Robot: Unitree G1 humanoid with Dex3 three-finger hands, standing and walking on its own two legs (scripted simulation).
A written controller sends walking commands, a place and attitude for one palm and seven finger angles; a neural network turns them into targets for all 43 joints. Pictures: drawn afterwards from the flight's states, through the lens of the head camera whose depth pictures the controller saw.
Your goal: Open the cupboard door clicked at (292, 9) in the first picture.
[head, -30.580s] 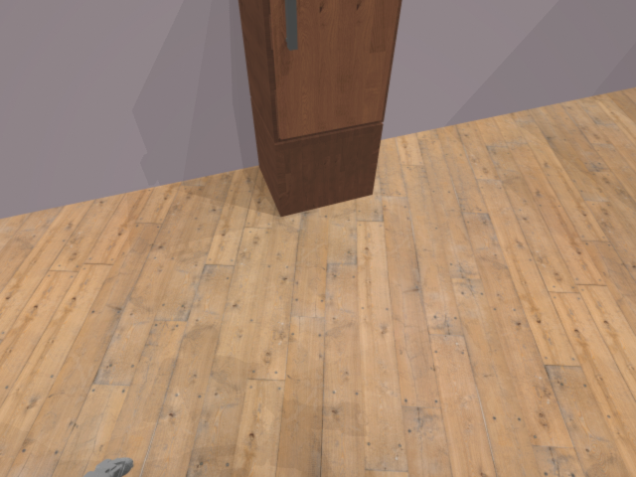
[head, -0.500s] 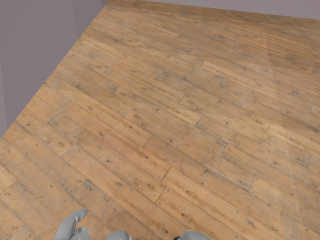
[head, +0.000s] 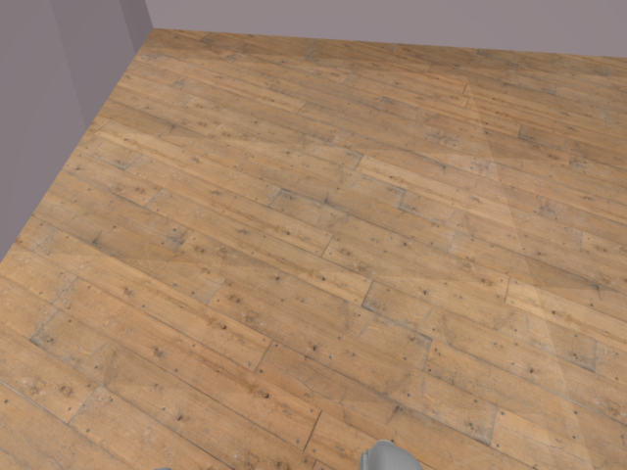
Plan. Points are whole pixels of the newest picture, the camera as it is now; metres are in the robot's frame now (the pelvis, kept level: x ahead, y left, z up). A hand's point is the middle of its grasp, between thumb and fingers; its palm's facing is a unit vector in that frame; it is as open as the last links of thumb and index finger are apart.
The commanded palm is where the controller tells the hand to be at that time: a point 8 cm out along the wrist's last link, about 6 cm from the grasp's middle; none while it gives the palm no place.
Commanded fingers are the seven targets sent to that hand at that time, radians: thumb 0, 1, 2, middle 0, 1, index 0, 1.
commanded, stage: walk to a spot facing it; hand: left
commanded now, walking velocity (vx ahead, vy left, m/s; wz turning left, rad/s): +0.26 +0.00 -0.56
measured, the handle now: out of the picture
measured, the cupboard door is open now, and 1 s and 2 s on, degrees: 39 39 39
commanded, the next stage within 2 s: turn to face it in 0.04 s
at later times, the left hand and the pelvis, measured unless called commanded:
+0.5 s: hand (229, 372) +0.28 +0.16 -0.20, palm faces +0.08 -0.98 -0.16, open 7.3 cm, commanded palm none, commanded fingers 0.00 0.90 0.90 -0.20 -0.30 -0.20 -0.30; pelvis +0.22 -0.02 -0.02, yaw +3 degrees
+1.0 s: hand (242, 353) +0.30 +0.13 -0.16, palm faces +0.34 -0.90 -0.28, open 7.4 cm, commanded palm none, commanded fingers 0.00 0.90 0.90 -0.20 -0.30 -0.20 -0.30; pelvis +0.29 -0.09 +0.00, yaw +21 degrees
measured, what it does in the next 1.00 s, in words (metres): walks ahead, turning left: right foot, then left foot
